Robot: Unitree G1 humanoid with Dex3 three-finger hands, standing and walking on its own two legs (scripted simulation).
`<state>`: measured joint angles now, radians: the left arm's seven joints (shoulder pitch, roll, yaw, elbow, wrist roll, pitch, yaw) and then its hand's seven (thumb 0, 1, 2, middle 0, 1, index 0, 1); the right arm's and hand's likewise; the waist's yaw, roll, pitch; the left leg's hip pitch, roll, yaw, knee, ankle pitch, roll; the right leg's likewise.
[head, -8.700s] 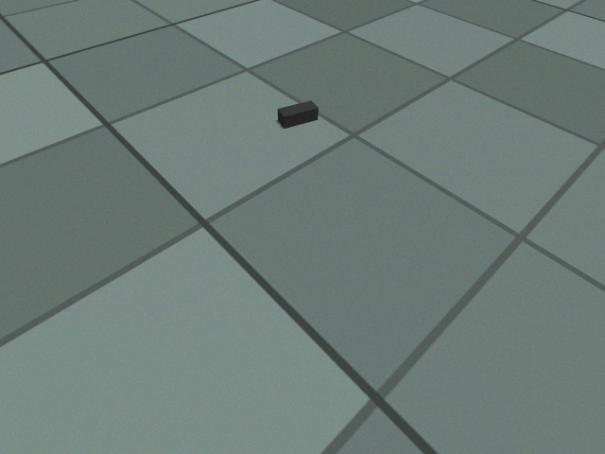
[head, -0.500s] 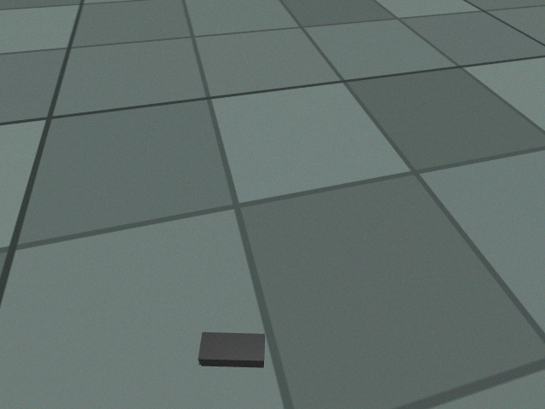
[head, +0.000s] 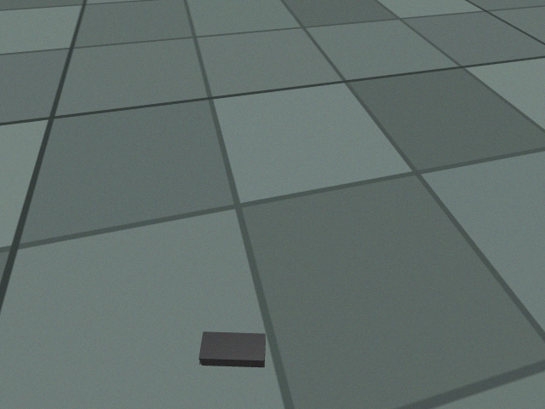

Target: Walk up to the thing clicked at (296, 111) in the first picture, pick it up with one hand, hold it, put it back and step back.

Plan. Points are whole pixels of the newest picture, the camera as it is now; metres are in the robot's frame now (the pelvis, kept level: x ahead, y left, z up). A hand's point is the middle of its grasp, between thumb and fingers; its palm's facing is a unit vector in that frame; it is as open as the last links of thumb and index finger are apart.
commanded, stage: stand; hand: left
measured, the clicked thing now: (233, 349) +0.44 +0.13 -0.74
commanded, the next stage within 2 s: walk up in 0.86 s
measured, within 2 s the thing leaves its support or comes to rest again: neither
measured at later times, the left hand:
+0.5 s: hand out of the picture +0.08 +0.26 -0.16, palm faces -0.02 -0.94 -0.35, open 7.4 cm
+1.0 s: hand out of the picture +0.08 +0.26 -0.16, palm faces -0.04 -0.93 -0.37, open 7.4 cm
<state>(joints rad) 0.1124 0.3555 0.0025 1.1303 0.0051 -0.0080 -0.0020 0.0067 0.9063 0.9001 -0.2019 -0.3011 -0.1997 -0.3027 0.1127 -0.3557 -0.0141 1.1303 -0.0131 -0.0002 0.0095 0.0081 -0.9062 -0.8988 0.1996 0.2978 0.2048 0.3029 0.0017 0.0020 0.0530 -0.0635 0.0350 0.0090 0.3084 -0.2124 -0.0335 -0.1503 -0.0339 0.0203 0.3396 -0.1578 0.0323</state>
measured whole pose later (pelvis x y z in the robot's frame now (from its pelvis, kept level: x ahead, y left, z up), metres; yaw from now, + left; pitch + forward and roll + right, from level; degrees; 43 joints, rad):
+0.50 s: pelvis +0.00 +0.00 +0.00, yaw +0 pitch -2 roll +0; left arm 0.11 0.36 0.00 1.12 0.01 -0.01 0.00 0.01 0.91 0.90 -0.20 -0.30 -0.20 -0.30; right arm 0.12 -0.36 -0.01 1.12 -0.01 0.00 0.01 0.01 -0.91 -0.90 0.20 0.30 0.20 0.30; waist 0.00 0.00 0.05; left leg -0.06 0.04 0.01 0.32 -0.22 -0.03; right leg -0.15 -0.03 0.02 0.34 -0.16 0.03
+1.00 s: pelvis -0.01 -0.03 -0.01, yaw -1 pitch -1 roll +1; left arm 0.13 0.45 0.10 0.97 0.06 0.11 -0.06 0.01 0.91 0.90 -0.20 -0.30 -0.20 -0.30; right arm 0.21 -0.34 -0.07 1.01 -0.02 -0.04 -0.06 0.01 -0.90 -0.90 0.21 0.30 0.21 0.30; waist 0.01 -0.07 0.11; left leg -0.12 0.07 0.01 0.40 -0.25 -0.04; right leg -0.40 0.02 0.09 0.92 -0.45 0.00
